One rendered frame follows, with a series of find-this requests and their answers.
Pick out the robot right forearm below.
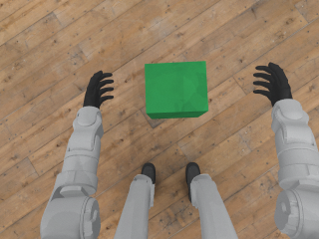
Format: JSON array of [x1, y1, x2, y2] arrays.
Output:
[[271, 99, 319, 193]]

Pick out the robot right upper arm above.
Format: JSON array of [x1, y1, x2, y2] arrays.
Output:
[[274, 188, 319, 239]]

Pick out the right robot foot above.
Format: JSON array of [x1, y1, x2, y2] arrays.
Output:
[[185, 162, 200, 203]]

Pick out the robot left thigh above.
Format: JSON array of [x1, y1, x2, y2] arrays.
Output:
[[114, 179, 156, 239]]

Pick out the robot left forearm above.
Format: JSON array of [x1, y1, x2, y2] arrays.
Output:
[[40, 106, 104, 239]]

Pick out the carton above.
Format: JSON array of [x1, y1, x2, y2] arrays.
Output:
[[145, 61, 208, 120]]

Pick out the robot left hand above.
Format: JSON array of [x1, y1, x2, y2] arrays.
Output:
[[83, 70, 114, 109]]

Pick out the robot left upper arm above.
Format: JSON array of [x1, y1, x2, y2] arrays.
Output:
[[41, 196, 101, 239]]

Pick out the robot right hand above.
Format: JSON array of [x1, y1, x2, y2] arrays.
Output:
[[253, 62, 293, 107]]

